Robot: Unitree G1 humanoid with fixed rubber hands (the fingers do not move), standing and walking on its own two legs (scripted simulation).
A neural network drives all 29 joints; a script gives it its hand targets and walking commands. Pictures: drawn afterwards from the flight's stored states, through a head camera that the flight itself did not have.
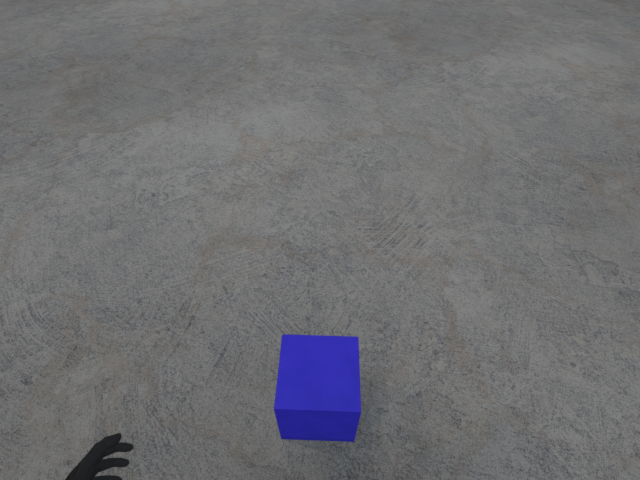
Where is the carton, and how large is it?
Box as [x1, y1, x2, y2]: [274, 334, 360, 441]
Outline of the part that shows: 282,334 274,410 281,438 353,441 360,414 357,337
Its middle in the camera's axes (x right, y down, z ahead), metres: +0.00 +0.41 +1.09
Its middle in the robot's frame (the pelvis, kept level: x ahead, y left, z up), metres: +0.49 +0.03 -0.62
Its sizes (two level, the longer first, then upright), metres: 0.210 0.200 0.250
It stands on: the floor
